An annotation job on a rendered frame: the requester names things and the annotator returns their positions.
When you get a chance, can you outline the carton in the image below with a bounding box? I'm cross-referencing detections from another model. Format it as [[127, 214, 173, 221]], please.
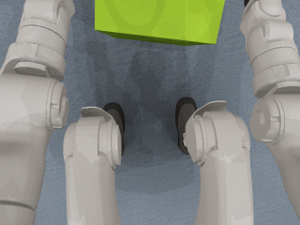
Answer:
[[95, 0, 225, 46]]

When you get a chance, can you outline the left robot foot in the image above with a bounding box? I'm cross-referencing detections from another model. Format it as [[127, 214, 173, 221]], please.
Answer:
[[103, 102, 126, 156]]

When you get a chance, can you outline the robot left forearm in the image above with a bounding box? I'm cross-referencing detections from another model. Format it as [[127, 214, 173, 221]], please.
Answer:
[[0, 0, 75, 82]]

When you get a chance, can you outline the left robot upper arm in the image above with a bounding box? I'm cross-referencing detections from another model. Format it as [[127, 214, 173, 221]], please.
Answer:
[[0, 72, 69, 225]]

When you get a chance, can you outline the robot right forearm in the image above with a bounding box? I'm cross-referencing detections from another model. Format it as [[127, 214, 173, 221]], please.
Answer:
[[239, 0, 300, 98]]

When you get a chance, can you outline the right robot upper arm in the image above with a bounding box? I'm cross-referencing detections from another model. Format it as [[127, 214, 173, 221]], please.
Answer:
[[249, 94, 300, 220]]

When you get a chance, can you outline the robot left shin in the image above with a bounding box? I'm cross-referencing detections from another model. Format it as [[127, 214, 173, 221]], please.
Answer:
[[63, 106, 117, 162]]

